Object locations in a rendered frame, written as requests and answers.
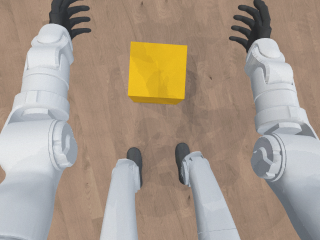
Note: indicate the carton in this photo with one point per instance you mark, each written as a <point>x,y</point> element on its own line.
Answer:
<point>157,73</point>

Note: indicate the right robot upper arm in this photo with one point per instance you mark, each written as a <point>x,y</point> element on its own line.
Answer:
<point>290,164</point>

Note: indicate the left robot hand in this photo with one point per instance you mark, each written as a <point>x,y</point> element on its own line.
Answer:
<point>61,12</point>

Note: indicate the right robot thigh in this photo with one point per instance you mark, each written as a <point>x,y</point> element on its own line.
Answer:
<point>213,218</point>

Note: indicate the right robot hand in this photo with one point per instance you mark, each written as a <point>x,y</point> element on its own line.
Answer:
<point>260,26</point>

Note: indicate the left robot forearm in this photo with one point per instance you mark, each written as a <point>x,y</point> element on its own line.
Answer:
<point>46,76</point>

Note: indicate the left robot upper arm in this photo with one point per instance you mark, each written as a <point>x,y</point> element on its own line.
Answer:
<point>33,155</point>

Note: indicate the right robot forearm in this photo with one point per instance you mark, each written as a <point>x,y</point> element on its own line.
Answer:
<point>274,92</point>

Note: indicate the robot right foot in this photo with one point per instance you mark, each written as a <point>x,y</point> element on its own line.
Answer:
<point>181,151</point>

